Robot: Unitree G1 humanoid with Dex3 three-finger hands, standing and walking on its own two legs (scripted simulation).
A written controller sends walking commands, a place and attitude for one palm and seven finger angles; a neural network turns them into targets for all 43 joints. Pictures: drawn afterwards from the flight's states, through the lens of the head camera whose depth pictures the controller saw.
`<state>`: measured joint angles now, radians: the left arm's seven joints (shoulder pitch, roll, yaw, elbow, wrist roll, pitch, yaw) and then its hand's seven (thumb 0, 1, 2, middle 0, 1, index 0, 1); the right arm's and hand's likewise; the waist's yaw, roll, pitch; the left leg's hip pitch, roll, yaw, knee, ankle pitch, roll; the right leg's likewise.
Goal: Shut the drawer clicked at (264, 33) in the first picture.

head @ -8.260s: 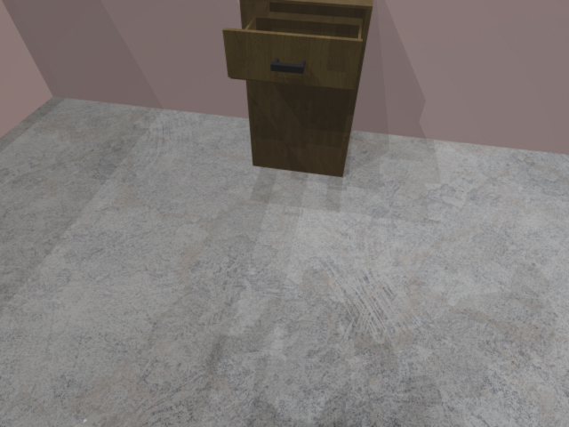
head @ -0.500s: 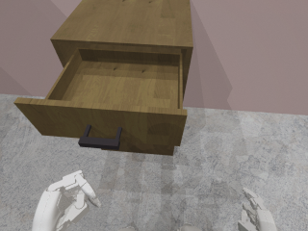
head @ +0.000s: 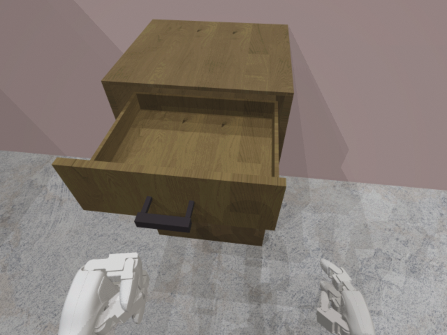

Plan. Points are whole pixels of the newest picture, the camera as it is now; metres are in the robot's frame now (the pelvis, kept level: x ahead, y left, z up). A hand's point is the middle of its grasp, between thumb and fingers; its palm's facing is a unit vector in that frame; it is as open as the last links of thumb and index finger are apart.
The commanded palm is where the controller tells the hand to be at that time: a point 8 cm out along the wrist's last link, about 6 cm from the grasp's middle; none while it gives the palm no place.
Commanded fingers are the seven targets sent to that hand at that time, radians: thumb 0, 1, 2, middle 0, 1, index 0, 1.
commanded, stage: raise the hand and make a fist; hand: left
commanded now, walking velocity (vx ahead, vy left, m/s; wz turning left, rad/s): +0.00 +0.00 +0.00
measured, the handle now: (166, 213) +0.34 +0.15 +0.01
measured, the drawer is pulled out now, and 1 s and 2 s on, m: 0.29 0.29 0.29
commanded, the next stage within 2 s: bring the fist close to the handle in 0.38 s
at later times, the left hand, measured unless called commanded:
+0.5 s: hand (152, 300) +0.15 +0.11 +0.11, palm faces -0.03 -1.00 -0.04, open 3.3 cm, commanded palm +0.12 +0.17 +0.11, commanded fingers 0.00 0.90 0.90 -1.40 -1.60 -1.40 -1.60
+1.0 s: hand (165, 286) +0.19 +0.11 +0.06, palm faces -0.04 -1.00 -0.03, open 3.3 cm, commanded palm +0.16 +0.17 +0.06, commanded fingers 0.00 0.90 0.90 -1.40 -1.60 -1.40 -1.60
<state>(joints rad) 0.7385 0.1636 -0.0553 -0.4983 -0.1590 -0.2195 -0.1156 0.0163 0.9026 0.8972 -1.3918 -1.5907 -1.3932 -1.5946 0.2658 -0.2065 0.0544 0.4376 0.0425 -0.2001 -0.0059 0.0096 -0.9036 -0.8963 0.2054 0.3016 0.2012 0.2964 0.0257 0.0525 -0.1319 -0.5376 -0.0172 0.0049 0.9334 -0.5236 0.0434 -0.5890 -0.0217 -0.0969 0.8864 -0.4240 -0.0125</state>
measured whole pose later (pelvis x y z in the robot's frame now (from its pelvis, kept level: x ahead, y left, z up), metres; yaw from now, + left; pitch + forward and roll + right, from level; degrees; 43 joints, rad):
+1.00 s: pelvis -0.01 -0.02 -0.01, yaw +0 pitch +10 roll +0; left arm 0.54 0.15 -0.03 -0.23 -0.15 -0.32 -0.11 0.02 0.90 0.90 -1.40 -1.60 -1.40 -1.60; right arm 0.27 -0.25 0.02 0.48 0.03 -0.22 -0.01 0.01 -0.91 -0.90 0.20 0.30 0.20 0.30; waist -0.01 0.03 -0.12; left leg -0.63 -0.01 0.01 0.97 -0.52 0.02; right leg -0.70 -0.02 -0.10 0.95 -0.43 -0.04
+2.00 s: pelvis -0.02 +0.00 -0.04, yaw +0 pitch +17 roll -1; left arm 0.31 0.15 -0.06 -0.04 -0.13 -0.37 -0.05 0.02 0.90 0.90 -1.40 -1.60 -1.40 -1.60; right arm 0.24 -0.25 0.03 0.45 0.01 -0.12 0.00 0.01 -0.91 -0.90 0.20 0.30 0.20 0.30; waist -0.03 0.03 -0.16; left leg -0.86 -0.02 0.01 1.14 -0.57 0.04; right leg -0.91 -0.03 -0.09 1.09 -0.47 -0.02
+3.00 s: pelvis -0.04 -0.01 -0.03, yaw +0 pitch +16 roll -1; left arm -0.26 0.17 0.01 0.51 -0.13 -0.42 -0.02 -0.01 0.82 0.95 -1.40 -1.60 -1.40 -1.60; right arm 0.24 -0.26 0.03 0.59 0.02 -0.08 -0.01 0.01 -0.91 -0.90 0.20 0.30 0.20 0.30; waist -0.05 0.02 -0.12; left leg -0.87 -0.02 0.01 1.10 -0.51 0.03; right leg -0.93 -0.04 -0.09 1.06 -0.42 -0.03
